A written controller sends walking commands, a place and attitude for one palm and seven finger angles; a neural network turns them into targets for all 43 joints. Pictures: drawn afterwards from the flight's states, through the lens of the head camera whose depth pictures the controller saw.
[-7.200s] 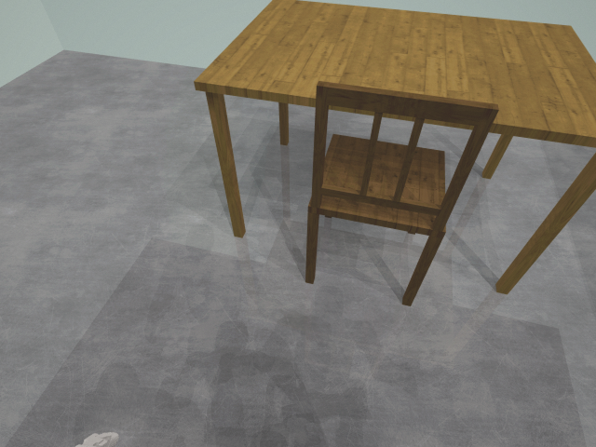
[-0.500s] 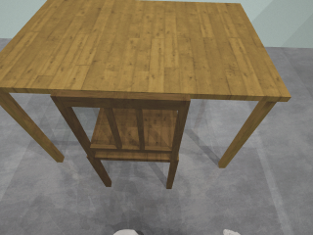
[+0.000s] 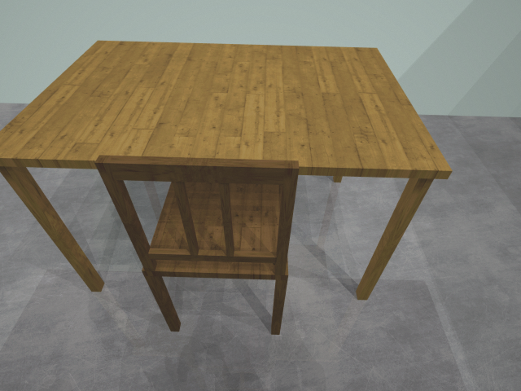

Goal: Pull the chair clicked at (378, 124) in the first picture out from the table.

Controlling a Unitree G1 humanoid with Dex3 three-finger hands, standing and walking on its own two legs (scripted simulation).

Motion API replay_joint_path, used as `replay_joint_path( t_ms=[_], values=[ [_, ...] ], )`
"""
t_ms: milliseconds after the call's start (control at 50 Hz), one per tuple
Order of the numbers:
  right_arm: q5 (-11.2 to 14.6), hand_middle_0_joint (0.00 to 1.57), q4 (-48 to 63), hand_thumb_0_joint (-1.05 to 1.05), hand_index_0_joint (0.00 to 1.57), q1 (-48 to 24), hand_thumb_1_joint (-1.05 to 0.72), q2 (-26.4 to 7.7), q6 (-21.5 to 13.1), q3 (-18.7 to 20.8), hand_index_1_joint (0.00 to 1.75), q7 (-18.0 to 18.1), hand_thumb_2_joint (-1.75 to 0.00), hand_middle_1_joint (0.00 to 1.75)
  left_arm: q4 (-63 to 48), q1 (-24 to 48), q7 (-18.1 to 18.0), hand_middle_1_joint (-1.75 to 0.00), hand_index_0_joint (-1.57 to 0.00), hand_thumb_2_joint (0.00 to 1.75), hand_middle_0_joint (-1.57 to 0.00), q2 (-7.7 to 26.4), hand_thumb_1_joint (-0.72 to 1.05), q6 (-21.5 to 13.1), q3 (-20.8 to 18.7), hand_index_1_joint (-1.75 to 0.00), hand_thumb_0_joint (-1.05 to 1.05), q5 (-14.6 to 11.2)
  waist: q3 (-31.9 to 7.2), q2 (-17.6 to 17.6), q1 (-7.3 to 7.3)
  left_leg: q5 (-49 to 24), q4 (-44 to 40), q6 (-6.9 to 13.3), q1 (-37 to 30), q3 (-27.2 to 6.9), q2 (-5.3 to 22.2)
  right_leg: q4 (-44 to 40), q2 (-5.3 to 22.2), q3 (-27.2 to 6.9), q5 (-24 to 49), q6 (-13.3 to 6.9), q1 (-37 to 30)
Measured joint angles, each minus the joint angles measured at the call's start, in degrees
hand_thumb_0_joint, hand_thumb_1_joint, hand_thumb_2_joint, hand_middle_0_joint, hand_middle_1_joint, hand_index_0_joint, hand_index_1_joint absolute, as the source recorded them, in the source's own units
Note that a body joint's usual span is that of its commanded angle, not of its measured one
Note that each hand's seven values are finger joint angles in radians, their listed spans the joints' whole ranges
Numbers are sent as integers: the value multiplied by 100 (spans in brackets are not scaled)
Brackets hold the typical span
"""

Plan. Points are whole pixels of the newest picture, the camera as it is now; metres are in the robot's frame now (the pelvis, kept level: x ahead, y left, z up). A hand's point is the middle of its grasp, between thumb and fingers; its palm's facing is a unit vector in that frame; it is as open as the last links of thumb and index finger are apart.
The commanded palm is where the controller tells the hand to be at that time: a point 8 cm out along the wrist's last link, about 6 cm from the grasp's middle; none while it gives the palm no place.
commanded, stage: come to a stop and stand still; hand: left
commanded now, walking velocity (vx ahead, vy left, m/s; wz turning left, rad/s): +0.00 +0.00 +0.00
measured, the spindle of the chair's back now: (187, 219) +0.51 +0.20 -0.10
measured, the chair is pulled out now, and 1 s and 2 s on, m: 0.00 0.00 0.00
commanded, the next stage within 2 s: look again from close up in 0.04 s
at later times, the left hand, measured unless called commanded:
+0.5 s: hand out of the picture -0.01 +0.17 -0.17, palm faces +0.02 -0.99 -0.16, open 7.4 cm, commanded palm none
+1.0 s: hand out of the picture +0.08 +0.19 -0.17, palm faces -0.01 -0.98 -0.19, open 7.4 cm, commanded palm none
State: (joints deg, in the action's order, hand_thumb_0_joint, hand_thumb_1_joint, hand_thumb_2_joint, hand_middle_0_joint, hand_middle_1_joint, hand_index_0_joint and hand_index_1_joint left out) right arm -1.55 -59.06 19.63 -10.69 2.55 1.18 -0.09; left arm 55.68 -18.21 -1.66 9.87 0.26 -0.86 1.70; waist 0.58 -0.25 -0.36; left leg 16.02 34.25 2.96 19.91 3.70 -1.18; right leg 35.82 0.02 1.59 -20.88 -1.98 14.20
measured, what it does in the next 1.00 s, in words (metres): shifts its weight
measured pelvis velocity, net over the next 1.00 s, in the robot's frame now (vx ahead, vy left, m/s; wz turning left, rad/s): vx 0.07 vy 0.02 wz -0.02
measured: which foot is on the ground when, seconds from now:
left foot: down 0.00-1.00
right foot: down 0.00-1.00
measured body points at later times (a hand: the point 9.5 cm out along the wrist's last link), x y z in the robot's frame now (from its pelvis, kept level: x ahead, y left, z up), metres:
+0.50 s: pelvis +0.03 +0.01 +0.01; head +0.04 +0.02 +0.46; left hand -0.01 +0.22 -0.15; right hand +0.03 -0.21 -0.14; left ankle +0.08 +0.09 -0.73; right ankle +0.01 -0.11 -0.73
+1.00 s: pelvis +0.07 +0.02 +0.01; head +0.08 +0.03 +0.46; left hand +0.08 +0.24 -0.15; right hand +0.08 -0.21 -0.14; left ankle +0.08 +0.09 -0.73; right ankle +0.01 -0.11 -0.73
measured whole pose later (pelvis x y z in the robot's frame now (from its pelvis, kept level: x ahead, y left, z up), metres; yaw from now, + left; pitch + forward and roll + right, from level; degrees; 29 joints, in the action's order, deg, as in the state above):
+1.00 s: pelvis +0.07 +0.02 +0.01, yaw -1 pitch +0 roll +0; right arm -0.3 -64.8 13.6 -9.1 -1.7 -0.5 1.5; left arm 63.0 -15.7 -2.5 9.8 -0.9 0.6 0.9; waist 1.7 1.6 0.2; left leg 11.7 23.3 3.9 11.5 5.4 -2.6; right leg 23.8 1.5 -0.3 -17.5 1.0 5.9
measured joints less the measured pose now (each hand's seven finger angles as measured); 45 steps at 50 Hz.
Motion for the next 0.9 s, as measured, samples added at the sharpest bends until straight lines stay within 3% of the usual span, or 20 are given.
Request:
replay_joint_path(
  t_ms=[80, 200, 340, 560, 900],
  values=[
    [19, 20, -65, 1, 20, 65, -90, 86, -46, 0, 30, 14, -90, 30, 169, -210, -7, -30, -20, 90, -20, -44, 90, 17, 31, -30, 0, -61, -14, 31, -47, 49, -66, -147, 1, -31, 31, -289, -6, 32, 396, 41, -64],
    [33, 20, -208, 1, 20, 133, -91, 247, -186, -55, 30, 57, -90, 30, 413, -236, -10, -30, -20, 90, -20, -66, 90, 77, 39, -30, 0, -54, -1, 95, -42, -614, -387, 35, -105, -2, 41, -359, -24, 12, 284, 108, -91],
    [80, 20, -379, 1, 20, -85, -90, 353, -228, -95, 30, 70, -90, 30, 533, -250, -27, -30, -20, 90, -20, -131, 90, -67, 86, -30, 0, -47, -1, 109, 67, -751, -781, 31, -236, -5, -17, -779, 20, 8, 544, 169, -227],
    [124, 20, -466, 2, 20, -449, -92, 201, -372, -98, 30, 121, -90, 30, 784, -227, -55, -30, -20, 90, -20, -210, 90, -137, 164, -30, 0, -62, 55, 147, 82, -657, -945, 48, -443, 79, -37, -1015, 39, -87, 512, 222, -438],
    [128, 20, -564, 1, 20, -628, -92, 163, -423, -154, 30, 156, -90, 30, 733, 201, -82, -30, -20, 90, -20, -51, 90, -137, 158, -30, 0, -73, 106, 202, 62, -456, -1047, 83, -769, 157, -117, -1165, 118, -171, 361, 284, -766]
  ],
)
